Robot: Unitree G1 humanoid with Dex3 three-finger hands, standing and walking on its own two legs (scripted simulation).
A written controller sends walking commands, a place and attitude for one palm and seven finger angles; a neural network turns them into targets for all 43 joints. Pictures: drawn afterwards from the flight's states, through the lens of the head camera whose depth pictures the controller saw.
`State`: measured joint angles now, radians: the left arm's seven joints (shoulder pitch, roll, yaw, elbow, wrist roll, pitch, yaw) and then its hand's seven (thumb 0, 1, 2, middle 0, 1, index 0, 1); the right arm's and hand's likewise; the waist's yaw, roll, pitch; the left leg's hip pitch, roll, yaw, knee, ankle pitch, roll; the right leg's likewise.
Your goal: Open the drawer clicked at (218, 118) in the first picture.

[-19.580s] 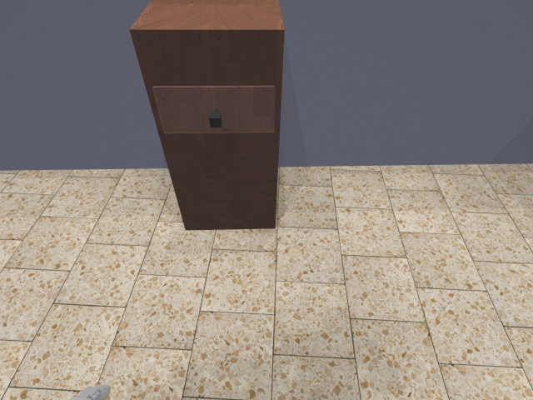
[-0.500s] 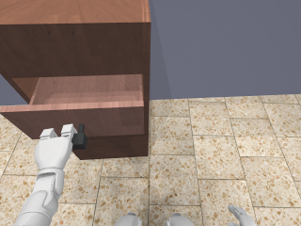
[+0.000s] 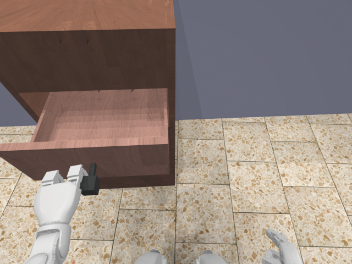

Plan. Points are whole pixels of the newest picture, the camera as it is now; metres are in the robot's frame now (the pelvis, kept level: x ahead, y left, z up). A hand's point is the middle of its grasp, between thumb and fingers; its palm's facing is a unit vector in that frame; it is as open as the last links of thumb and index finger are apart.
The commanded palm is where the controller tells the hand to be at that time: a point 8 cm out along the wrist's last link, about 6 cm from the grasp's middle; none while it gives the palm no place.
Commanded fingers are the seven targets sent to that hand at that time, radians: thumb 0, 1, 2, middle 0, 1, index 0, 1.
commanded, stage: pull the drawer open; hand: left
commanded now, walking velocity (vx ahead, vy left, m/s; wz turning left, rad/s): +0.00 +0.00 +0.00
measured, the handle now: (91, 178) +0.31 +0.24 -0.04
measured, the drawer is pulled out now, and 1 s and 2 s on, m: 0.18 0.19 0.19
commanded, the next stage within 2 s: open the thumb to release the handle in 1.48 s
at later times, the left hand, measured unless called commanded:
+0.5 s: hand (64, 238) +0.18 +0.26 -0.05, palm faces -0.01 -0.05 -1.00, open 4.9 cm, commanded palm +0.15 +0.26 +0.00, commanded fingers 0.00 0.90 0.90 -0.40 -1.35 -0.40 -1.35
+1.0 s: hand out of the picture +0.12 +0.26 -0.05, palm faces -0.06 -0.05 -1.00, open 4.8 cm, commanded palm +0.09 +0.26 +0.00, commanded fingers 0.00 0.90 0.90 -0.40 -1.35 -0.40 -1.35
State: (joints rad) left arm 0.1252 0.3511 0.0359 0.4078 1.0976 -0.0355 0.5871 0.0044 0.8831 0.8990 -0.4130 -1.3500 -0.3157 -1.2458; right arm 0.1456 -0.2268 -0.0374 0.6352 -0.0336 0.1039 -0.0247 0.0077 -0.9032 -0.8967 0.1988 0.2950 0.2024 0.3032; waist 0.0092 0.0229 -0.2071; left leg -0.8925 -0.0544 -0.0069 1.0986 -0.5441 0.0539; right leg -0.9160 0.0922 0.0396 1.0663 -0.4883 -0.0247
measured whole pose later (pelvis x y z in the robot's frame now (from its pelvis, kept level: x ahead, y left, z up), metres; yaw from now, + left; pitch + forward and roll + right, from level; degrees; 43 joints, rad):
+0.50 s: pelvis -0.01 +0.00 -0.01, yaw +2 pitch +19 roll -1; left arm 0.36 0.34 0.00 0.19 1.12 -0.08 0.62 0.01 0.88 0.90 -0.41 -1.35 -0.42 -1.34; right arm 0.08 -0.22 -0.03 0.60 -0.06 0.09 -0.02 0.01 -0.90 -0.90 0.20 0.30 0.20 0.30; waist 0.06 0.03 -0.20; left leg -0.92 -0.07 -0.03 1.17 -0.57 0.05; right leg -0.94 0.08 0.01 1.14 -0.52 -0.03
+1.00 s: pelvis -0.02 -0.01 -0.02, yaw +2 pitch +19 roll +0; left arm 0.56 0.37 0.07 0.08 1.10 -0.17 0.61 0.00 0.88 0.90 -0.41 -1.35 -0.42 -1.35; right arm 0.07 -0.23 -0.03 0.57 -0.07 0.09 -0.02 0.01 -0.90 -0.90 0.20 0.30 0.20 0.30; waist 0.08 0.02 -0.20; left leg -0.97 -0.07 -0.02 1.22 -0.57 0.03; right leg -1.00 0.08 0.01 1.21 -0.53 -0.05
